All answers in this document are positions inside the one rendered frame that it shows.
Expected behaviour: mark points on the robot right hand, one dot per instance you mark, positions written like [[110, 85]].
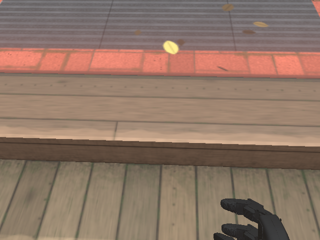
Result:
[[270, 226]]

